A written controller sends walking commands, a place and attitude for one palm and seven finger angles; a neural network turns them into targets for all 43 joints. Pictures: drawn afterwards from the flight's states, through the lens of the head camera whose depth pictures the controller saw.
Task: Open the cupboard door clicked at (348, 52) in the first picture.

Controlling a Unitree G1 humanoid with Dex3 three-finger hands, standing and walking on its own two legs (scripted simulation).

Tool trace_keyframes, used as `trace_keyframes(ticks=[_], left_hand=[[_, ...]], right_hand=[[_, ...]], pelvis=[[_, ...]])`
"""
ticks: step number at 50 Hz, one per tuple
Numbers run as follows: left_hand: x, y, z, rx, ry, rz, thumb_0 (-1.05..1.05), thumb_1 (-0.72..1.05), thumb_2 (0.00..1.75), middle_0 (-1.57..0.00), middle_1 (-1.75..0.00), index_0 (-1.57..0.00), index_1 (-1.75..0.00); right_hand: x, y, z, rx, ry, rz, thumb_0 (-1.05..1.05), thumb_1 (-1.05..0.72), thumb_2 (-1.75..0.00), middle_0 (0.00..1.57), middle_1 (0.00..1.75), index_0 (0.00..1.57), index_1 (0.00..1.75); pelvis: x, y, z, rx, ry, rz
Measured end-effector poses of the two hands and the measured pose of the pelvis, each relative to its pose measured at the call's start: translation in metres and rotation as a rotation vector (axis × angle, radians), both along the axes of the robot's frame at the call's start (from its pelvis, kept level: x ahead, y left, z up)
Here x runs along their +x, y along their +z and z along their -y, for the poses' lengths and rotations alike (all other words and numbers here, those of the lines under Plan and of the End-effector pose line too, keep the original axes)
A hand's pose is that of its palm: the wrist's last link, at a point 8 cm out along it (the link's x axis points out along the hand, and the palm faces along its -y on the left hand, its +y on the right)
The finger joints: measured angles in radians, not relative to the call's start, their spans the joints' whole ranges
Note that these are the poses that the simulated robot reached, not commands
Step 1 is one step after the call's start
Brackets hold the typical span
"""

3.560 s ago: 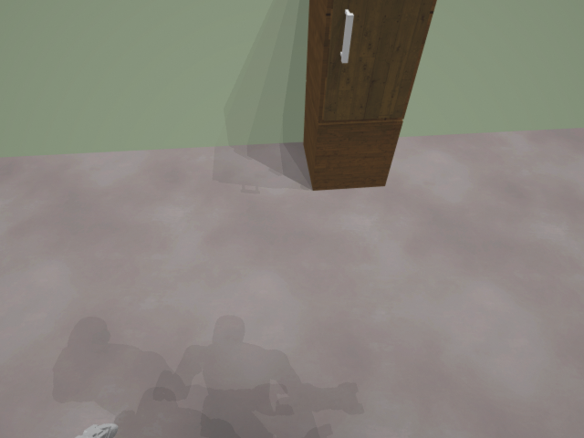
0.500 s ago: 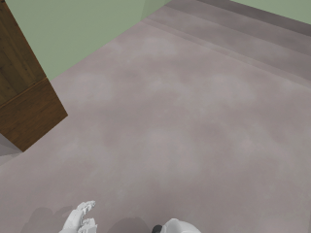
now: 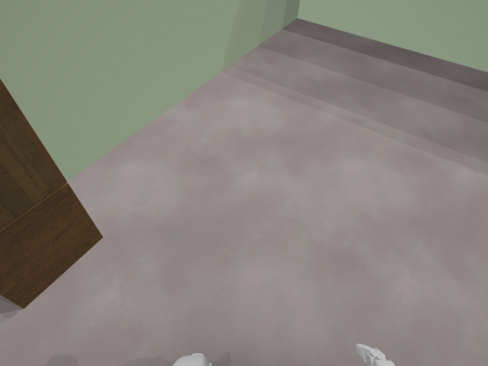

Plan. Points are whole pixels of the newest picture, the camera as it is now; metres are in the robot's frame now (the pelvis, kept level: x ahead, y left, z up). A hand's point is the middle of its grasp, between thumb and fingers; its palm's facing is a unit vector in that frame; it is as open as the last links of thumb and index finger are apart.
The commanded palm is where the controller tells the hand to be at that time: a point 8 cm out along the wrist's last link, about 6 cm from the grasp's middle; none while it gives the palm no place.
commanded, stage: walk to a spot facing it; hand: left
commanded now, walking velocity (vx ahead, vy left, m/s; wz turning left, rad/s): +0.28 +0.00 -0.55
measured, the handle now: out of the picture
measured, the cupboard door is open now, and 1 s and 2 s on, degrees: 0 0 0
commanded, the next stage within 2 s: turn to face it in 0.26 s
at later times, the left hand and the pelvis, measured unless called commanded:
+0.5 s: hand (202, 266) +0.34 +0.14 -0.16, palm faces -0.26 -0.93 -0.26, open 7.4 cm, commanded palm none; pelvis +0.16 -0.03 -0.01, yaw -14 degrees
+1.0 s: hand (177, 295) +0.27 +0.18 -0.18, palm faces +0.08 -0.98 -0.20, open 7.4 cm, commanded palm none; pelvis +0.19 -0.02 +0.00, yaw +2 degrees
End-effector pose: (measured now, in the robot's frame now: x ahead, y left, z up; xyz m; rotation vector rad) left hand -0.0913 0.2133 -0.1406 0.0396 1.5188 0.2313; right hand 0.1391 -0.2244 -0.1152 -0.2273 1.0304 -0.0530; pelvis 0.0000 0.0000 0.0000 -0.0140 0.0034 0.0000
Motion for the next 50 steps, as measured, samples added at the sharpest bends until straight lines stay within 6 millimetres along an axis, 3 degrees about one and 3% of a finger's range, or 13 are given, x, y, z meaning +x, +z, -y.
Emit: trace_keyframes(ticks=[3,6,9,15,19,22,26,30,36,40,44,50], left_hand=[[0.014,-0.011,-0.008,-0.040,-0.015,-0.069,0.01,0.91,0.90,-0.20,-0.30,-0.20,-0.30],[0.054,-0.012,-0.019,-0.054,-0.071,-0.064,0.01,0.91,0.90,-0.20,-0.30,-0.20,-0.30],[0.114,-0.009,-0.031,-0.046,-0.121,0.014,0.01,0.91,0.90,-0.20,-0.30,-0.20,-0.30],[0.248,0.003,-0.037,-0.010,-0.233,0.205,0.01,0.92,0.90,-0.20,-0.30,-0.20,-0.30],[0.331,0.012,-0.021,0.012,-0.333,0.299,0.01,0.92,0.90,-0.20,-0.30,-0.19,-0.30],[0.388,0.015,0.001,0.034,-0.423,0.354,0.01,0.92,0.90,-0.20,-0.30,-0.19,-0.30],[0.442,0.012,0.038,0.059,-0.493,0.449,0.00,0.92,0.90,-0.20,-0.30,-0.19,-0.30],[0.454,0.018,0.065,0.032,-0.480,0.480,0.00,0.92,0.90,-0.20,-0.30,-0.20,-0.30],[0.439,0.016,0.074,-0.011,-0.389,0.454,0.00,0.91,0.90,-0.20,-0.30,-0.20,-0.30],[0.420,0.002,0.057,-0.028,-0.295,0.431,0.01,0.91,0.90,-0.20,-0.30,-0.20,-0.30],[0.393,-0.019,0.025,-0.017,-0.202,0.374,0.01,0.91,0.90,-0.21,-0.30,-0.20,-0.30],[0.351,-0.005,-0.012,0.058,-0.100,0.275,0.01,0.91,0.90,-0.20,-0.30,-0.20,-0.30]], right_hand=[[0.029,0.001,-0.016,-0.006,-0.018,0.066,0.00,-0.91,-0.89,0.20,0.30,0.19,0.30],[0.026,0.004,-0.024,0.003,-0.082,0.067,0.00,-0.91,-0.89,0.20,0.30,0.20,0.30],[0.004,0.002,-0.027,0.008,-0.164,-0.007,0.00,-0.91,-0.89,0.21,0.30,0.20,0.30],[-0.035,0.003,0.004,-0.053,-0.330,-0.138,-0.03,-0.96,-0.89,0.21,0.30,0.20,0.30],[-0.063,-0.004,0.014,-0.040,-0.410,-0.255,-0.02,-0.94,-0.89,0.21,0.30,0.20,0.30],[-0.081,-0.015,0.017,-0.010,-0.470,-0.335,-0.01,-0.92,-0.89,0.20,0.30,0.19,0.30],[-0.095,-0.038,0.020,0.054,-0.505,-0.451,0.00,-0.91,-0.89,0.20,0.30,0.19,0.30],[-0.081,-0.040,0.019,0.089,-0.484,-0.496,0.00,-0.91,-0.89,0.20,0.30,0.19,0.30],[-0.023,-0.032,0.023,0.096,-0.393,-0.409,0.00,-0.91,-0.89,0.20,0.30,0.19,0.30],[0.020,-0.027,0.027,0.054,-0.313,-0.327,0.00,-0.91,-0.89,0.20,0.30,0.19,0.30],[0.055,-0.027,0.031,-0.009,-0.246,-0.252,0.00,-0.90,-0.89,0.20,0.30,0.19,0.30],[0.090,-0.008,0.042,-0.056,-0.160,-0.224,0.00,-0.90,-0.89,0.20,0.30,0.20,0.30]], pelvis=[[0.024,-0.008,-0.013,0.009,-0.046,0.016],[0.044,-0.004,-0.020,0.012,-0.091,0.034],[0.063,0.004,-0.023,0.009,-0.117,0.038],[0.100,0.010,-0.020,0.011,-0.183,0.026],[0.123,0.008,-0.008,0.009,-0.227,0.023],[0.140,0.002,0.007,0.013,-0.248,0.020],[0.163,-0.014,0.032,0.022,-0.237,0.014],[0.173,-0.009,0.040,0.011,-0.193,0.022],[0.180,-0.001,0.041,0.013,-0.118,0.017],[0.183,-0.005,0.033,0.001,-0.063,0.015],[0.186,-0.017,0.022,-0.013,-0.024,0.005],[0.191,-0.001,0.025,-0.003,0.039,-0.020]])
